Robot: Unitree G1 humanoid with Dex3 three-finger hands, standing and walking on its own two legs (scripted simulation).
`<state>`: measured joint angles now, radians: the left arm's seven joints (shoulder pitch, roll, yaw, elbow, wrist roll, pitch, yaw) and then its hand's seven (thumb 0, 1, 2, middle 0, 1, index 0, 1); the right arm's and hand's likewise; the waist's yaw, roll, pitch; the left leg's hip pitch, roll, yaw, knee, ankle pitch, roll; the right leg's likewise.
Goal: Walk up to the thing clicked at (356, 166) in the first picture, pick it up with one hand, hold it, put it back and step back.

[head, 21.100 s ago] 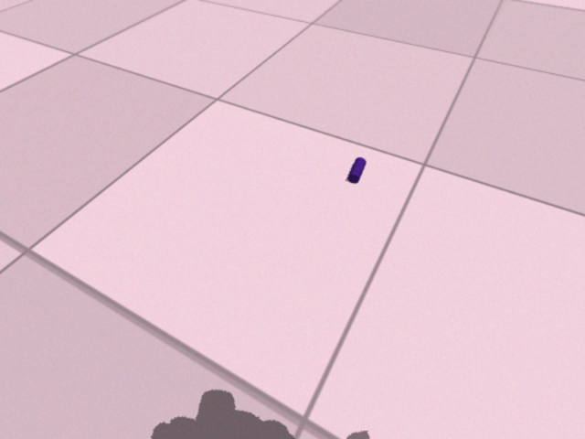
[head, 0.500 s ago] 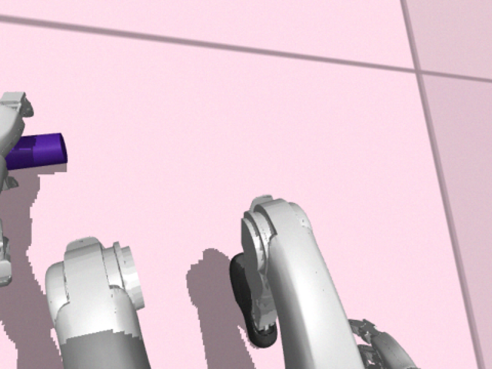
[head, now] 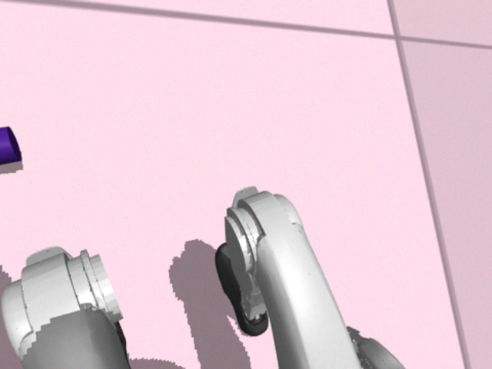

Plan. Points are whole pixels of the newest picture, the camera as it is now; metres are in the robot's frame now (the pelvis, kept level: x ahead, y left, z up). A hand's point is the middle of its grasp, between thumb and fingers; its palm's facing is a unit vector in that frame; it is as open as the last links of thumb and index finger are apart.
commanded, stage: rest palm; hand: left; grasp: from above
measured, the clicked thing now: out of the picture +0.47 +0.31 -0.27
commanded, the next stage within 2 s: close in 0.60 s
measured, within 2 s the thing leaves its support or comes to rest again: neither
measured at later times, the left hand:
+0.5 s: hand out of the picture +0.45 +0.30 -0.24, palm faces -0.45 -0.10 -0.89, open 13.8 cm
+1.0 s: hand out of the picture +0.46 +0.30 -0.25, palm faces -0.46 -0.11 -0.88, open 12.7 cm
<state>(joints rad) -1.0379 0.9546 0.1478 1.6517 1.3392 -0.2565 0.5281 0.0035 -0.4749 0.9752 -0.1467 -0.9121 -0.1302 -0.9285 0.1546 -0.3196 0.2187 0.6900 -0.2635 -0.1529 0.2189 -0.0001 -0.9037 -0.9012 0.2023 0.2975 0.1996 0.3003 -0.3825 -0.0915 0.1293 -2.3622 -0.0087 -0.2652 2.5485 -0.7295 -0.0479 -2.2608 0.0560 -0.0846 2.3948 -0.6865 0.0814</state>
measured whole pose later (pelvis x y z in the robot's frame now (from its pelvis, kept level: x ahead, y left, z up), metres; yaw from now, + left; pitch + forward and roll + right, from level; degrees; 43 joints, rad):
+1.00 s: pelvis +0.00 +0.01 +0.00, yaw -2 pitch +29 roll -15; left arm -1.06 0.99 0.10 1.71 1.33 -0.24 0.59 0.00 -0.27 0.81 -0.28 -0.83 -0.28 -0.83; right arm 0.12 -0.34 0.26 0.68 -0.27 -0.22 0.27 0.00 -0.90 -0.90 0.20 0.30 0.20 0.30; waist -0.40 -0.12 0.16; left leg -2.35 0.00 -0.29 2.57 -0.74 -0.04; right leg -2.24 0.06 -0.11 2.38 -0.68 0.08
